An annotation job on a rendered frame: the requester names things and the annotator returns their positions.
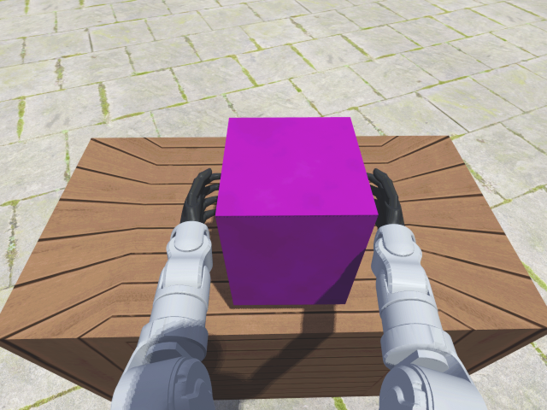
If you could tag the carton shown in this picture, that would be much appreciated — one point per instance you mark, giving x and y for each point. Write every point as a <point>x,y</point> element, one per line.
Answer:
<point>295,210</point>

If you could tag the robot right upper arm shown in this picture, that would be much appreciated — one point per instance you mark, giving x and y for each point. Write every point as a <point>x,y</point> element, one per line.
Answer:
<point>413,387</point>

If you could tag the robot left upper arm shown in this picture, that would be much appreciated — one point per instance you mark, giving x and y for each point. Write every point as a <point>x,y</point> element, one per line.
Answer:
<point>181,383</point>

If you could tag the robot right hand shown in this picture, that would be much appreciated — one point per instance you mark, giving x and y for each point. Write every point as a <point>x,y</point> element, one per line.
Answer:
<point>388,206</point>

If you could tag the pedestal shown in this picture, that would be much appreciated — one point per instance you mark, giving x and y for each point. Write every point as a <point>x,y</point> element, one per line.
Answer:
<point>88,287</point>

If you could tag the robot left forearm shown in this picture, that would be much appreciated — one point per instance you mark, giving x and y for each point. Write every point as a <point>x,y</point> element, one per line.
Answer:
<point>177,320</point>

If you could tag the robot left hand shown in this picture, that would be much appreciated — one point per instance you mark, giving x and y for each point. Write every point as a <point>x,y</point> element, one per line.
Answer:
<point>195,204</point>

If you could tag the robot right forearm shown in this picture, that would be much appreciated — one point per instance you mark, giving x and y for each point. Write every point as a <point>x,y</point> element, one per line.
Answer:
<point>411,325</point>

